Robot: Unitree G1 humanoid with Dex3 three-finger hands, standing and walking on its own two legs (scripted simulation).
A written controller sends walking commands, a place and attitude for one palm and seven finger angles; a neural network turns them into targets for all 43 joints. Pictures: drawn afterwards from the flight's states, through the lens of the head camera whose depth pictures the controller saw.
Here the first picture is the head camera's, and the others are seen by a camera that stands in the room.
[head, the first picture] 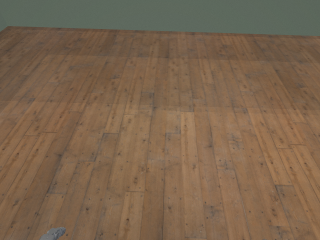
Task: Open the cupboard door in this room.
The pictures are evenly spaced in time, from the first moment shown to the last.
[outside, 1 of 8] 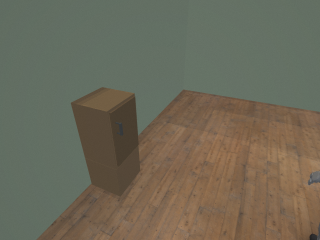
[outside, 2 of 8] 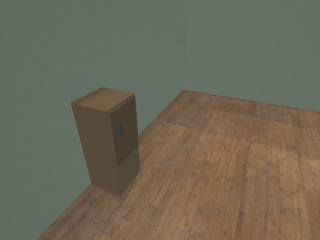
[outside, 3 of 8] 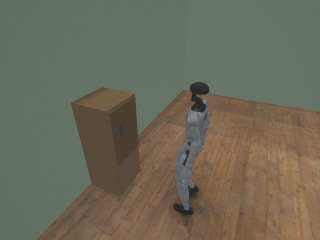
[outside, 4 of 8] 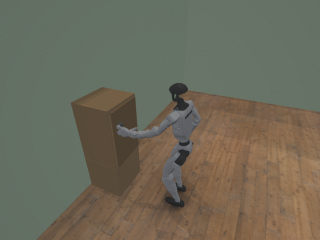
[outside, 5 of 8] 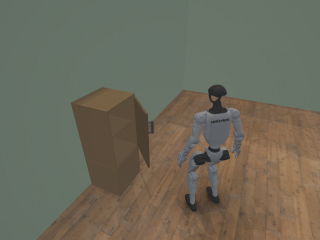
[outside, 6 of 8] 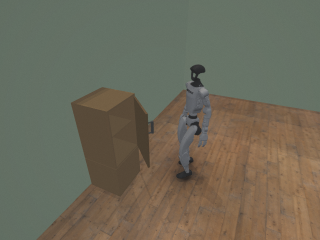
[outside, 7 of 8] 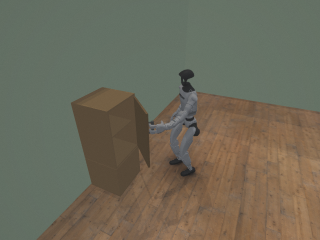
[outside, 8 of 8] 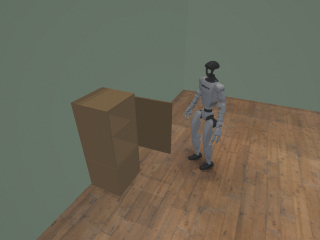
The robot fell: no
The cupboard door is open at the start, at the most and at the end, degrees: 0 94 93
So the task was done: yes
